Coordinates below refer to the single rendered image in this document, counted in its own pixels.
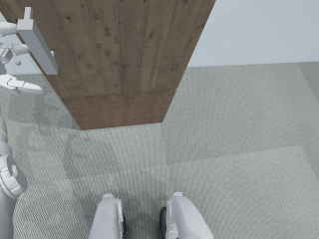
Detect robot right thigh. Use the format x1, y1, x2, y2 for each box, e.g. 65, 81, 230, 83
166, 196, 214, 239

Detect cupboard door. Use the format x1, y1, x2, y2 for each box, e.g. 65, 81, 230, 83
0, 0, 212, 98

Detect handle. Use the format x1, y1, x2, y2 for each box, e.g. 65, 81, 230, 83
16, 7, 58, 75

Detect robot left hand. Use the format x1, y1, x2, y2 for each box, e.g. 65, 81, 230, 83
0, 22, 44, 97

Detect robot left upper arm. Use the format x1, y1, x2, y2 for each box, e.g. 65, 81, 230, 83
0, 154, 28, 239

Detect right robot shin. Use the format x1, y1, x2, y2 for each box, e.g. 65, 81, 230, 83
165, 192, 182, 239

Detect robot left forearm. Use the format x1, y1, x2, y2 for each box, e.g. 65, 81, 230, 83
0, 106, 13, 157

